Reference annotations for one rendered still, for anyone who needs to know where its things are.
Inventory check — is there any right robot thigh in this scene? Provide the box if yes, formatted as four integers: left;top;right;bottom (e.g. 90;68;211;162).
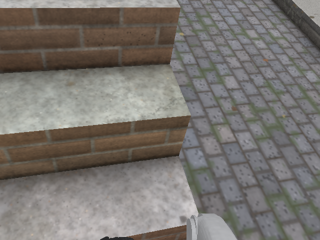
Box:
186;213;237;240

